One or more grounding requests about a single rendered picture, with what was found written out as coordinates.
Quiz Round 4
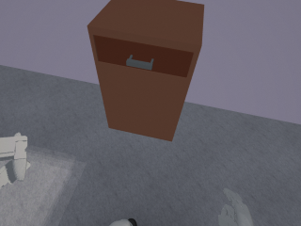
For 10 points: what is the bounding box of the right robot hand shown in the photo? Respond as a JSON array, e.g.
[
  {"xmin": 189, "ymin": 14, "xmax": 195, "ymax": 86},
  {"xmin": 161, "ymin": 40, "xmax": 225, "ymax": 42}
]
[{"xmin": 218, "ymin": 188, "xmax": 255, "ymax": 226}]

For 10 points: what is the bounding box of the cabinet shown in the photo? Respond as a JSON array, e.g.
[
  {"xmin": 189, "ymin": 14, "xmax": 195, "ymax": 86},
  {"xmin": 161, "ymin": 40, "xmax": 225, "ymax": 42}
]
[{"xmin": 87, "ymin": 0, "xmax": 205, "ymax": 142}]

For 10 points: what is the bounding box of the left robot hand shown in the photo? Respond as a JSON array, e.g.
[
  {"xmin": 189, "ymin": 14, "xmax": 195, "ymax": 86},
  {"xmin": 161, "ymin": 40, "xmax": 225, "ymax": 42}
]
[{"xmin": 0, "ymin": 132, "xmax": 31, "ymax": 189}]

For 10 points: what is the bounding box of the drawer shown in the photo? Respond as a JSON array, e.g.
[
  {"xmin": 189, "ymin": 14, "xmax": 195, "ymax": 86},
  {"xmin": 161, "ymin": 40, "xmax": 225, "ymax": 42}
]
[{"xmin": 94, "ymin": 35, "xmax": 194, "ymax": 78}]

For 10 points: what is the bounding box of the handle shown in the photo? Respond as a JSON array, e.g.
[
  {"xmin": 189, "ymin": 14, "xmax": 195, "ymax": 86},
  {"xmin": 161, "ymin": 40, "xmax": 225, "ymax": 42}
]
[{"xmin": 126, "ymin": 55, "xmax": 154, "ymax": 70}]

